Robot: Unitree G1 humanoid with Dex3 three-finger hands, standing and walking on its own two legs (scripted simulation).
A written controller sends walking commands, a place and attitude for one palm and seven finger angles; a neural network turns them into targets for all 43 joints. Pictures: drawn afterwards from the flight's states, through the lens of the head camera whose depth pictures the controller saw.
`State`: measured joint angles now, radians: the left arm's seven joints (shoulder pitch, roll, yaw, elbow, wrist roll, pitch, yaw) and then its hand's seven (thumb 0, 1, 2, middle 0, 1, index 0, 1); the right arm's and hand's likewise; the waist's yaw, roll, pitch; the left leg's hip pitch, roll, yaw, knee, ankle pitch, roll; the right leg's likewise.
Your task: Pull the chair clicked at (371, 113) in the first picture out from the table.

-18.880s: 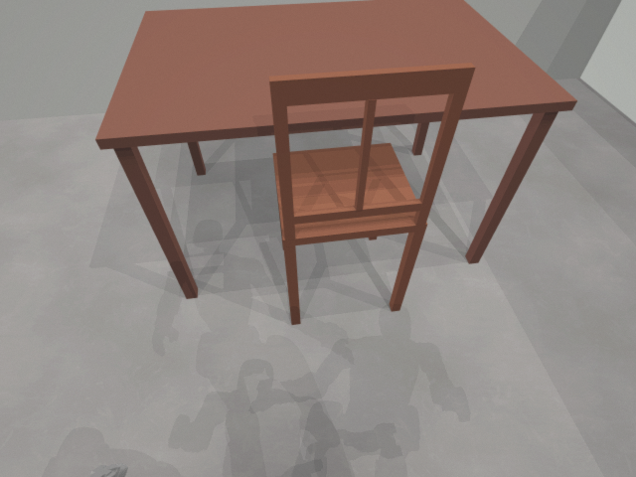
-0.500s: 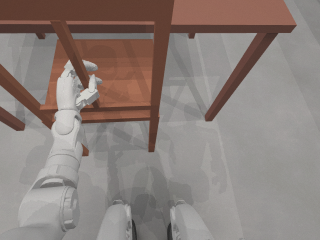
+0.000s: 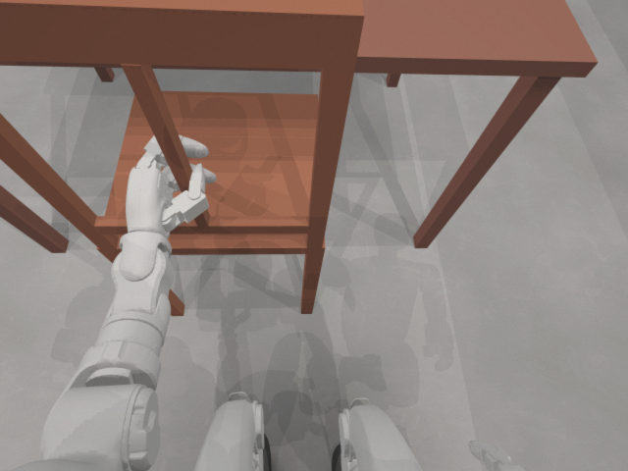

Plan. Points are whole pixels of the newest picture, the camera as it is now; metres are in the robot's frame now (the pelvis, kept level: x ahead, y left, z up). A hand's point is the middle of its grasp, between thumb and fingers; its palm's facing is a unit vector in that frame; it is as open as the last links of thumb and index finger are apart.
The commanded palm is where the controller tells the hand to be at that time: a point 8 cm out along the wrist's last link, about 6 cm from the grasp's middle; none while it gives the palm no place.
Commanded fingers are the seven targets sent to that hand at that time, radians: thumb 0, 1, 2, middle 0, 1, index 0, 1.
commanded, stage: step backward, pulling the chair out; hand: left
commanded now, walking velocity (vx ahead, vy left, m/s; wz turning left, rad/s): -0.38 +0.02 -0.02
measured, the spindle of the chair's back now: (178, 162) +0.48 +0.15 +0.05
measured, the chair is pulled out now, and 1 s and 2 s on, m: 0.04 0.18 0.21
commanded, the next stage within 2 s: none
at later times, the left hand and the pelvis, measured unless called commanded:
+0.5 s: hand (212, 219) +0.41 +0.11 +0.05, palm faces -0.08 -0.99 -0.14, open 4.9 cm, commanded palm +0.40 +0.16 +0.05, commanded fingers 0.00 0.90 0.90 -0.50 -1.45 -0.50 -1.45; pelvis +0.00 +0.02 +0.10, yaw -2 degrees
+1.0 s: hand (201, 290) +0.32 +0.11 +0.05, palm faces -0.06 -0.98 -0.17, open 5.0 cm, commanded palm +0.33 +0.17 +0.05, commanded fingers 0.00 0.90 0.90 -0.50 -1.45 -0.50 -1.45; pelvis -0.05 +0.01 +0.11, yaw +0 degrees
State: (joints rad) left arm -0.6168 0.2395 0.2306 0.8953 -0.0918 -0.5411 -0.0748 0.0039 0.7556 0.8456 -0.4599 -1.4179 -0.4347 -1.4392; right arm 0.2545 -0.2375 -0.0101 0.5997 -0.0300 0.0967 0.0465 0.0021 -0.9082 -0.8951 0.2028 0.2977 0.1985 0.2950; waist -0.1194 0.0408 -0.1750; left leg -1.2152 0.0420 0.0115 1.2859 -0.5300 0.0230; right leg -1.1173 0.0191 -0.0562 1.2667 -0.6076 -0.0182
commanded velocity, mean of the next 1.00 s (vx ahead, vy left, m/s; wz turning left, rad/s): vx -0.38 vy -0.03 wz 0.01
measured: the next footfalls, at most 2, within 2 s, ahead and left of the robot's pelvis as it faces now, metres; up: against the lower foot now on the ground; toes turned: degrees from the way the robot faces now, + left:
left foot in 1.82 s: -0.09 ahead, +0.14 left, +0.00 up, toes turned +1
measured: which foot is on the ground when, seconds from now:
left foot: down 0.00-1.00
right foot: down 0.00-1.00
